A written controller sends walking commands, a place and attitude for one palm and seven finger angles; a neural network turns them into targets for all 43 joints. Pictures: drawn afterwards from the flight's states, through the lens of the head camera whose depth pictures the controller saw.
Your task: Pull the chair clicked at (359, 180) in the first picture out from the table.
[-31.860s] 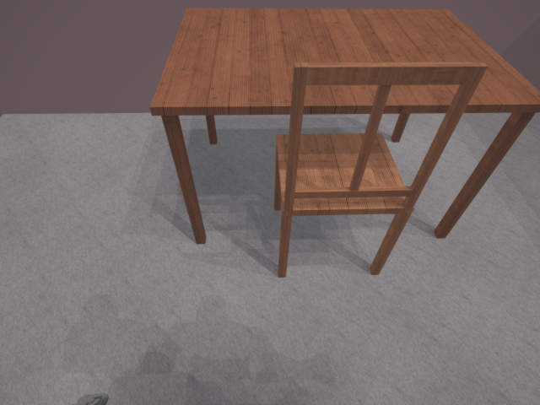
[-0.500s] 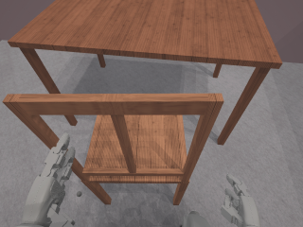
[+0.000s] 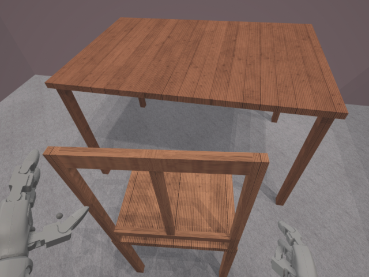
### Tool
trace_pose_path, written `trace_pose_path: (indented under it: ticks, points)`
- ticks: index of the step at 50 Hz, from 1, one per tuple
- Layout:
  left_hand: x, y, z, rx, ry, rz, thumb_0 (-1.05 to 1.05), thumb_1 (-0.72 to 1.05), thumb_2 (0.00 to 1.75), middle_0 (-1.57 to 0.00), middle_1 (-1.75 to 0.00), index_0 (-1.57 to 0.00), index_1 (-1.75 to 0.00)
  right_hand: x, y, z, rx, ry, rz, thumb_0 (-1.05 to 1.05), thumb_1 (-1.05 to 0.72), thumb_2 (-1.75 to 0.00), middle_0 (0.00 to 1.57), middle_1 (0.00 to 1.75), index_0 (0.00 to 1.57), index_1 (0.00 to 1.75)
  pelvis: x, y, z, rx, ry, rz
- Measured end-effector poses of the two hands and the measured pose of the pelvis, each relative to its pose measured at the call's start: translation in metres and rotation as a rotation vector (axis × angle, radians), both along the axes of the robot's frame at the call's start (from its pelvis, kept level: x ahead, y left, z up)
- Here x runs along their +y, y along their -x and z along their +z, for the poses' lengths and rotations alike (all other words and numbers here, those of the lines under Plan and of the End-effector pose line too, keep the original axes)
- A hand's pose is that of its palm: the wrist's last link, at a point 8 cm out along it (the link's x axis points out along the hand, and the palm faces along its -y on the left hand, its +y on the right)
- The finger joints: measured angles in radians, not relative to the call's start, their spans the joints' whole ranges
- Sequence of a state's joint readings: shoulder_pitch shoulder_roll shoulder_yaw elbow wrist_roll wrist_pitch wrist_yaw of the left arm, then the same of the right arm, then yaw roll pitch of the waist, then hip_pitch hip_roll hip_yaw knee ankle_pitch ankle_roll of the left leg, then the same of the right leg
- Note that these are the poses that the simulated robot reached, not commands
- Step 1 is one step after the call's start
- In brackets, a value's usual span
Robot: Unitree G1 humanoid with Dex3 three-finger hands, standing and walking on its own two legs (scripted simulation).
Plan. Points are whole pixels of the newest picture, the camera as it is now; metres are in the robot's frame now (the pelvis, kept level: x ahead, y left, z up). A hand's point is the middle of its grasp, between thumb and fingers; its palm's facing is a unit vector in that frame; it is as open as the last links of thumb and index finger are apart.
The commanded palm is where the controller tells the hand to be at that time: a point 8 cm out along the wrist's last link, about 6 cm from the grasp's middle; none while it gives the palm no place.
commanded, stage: draw the hand back to the body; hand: left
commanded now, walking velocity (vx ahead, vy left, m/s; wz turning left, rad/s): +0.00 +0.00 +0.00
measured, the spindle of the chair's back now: (164, 207) +0.30 +0.10 -0.06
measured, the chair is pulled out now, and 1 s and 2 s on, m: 0.29 0.29 0.29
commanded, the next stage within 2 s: step back with the hand held close in 0.58 s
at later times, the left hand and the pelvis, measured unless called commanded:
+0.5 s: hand (36, 193) +0.19 +0.27 +0.17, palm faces +0.46 -0.78 -0.43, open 7.5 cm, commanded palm +0.14 +0.31 +0.19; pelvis +0.00 +0.01 +0.01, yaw -1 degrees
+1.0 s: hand (50, 178) +0.22 +0.26 +0.17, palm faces +0.36 -0.79 -0.50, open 7.4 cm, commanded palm +0.16 +0.31 +0.19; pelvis -0.01 +0.02 +0.01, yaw -5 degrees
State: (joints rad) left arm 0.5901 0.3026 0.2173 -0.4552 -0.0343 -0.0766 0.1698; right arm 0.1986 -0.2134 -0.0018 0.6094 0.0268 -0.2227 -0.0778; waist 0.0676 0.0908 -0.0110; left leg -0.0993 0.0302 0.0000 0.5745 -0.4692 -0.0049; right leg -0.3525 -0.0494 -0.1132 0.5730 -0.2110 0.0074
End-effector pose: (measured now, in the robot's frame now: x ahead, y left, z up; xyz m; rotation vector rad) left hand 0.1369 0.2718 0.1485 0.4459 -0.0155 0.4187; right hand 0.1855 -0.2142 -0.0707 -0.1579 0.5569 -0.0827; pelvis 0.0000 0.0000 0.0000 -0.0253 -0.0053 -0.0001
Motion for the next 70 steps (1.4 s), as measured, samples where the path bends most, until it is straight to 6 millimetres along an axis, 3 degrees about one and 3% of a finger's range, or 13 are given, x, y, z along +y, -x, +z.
trace_pose_path:
  ticks: [14,23,36,42,49,61,70]
  points:
    - [0.028,-0.009,0.052,-0.159,-0.126,0.055,0.00,0.71,0.82,-0.19,-0.26,-0.19,-0.27,-0.005,0.003,-0.002,0.052,0.005,-0.003,0.01,-0.90,-0.90,0.20,0.30,0.20,0.30,0.003,-0.004,0.008,-0.023,0.003,-0.013]
    - [0.027,-0.014,0.037,-0.114,-0.075,0.030,0.01,0.86,0.89,-0.21,-0.29,-0.21,-0.30,-0.006,0.014,-0.004,0.083,0.012,-0.022,0.01,-0.90,-0.90,0.20,0.30,0.20,0.30,0.007,-0.004,0.009,-0.025,0.002,-0.022]
    - [0.035,-0.011,0.040,-0.147,-0.069,0.036,0.01,0.88,0.90,-0.21,-0.30,-0.21,-0.31,0.003,0.013,0.002,0.062,0.013,-0.008,0.01,-0.90,-0.90,0.20,0.30,0.20,0.30,0.012,-0.002,0.009,-0.037,0.004,-0.024]
    - [0.046,-0.030,0.057,-0.224,-0.131,0.022,0.01,0.88,0.90,-0.21,-0.30,-0.21,-0.31,0.005,0.015,0.004,0.070,0.016,-0.028,0.01,-0.90,-0.90,0.20,0.30,0.20,0.30,0.013,0.004,0.009,-0.027,-0.007,-0.064]
    - [0.025,-0.048,0.042,-0.104,-0.138,-0.086,0.01,0.89,0.90,-0.21,-0.30,-0.21,-0.31,-0.007,0.031,-0.005,0.107,-0.008,-0.127,0.01,-0.90,-0.90,0.20,0.30,0.20,0.30,0.018,0.005,0.007,0.001,-0.018,-0.079]
    - [0.018,-0.019,0.049,-0.091,-0.208,-0.036,0.01,0.88,0.90,-0.22,-0.30,-0.22,-0.31,-0.024,0.061,-0.031,0.215,-0.019,-0.170,0.01,-0.90,-0.90,0.20,0.30,0.20,0.30,0.004,0.019,-0.001,0.011,-0.027,-0.054]
    - [0.015,0.008,0.042,-0.093,-0.191,-0.015,0.01,0.88,0.90,-0.22,-0.30,-0.22,-0.31,-0.033,0.075,-0.020,0.173,0.013,-0.161,0.01,-0.90,-0.90,0.20,0.30,0.20,0.30,-0.002,0.042,-0.001,0.018,-0.044,-0.054]
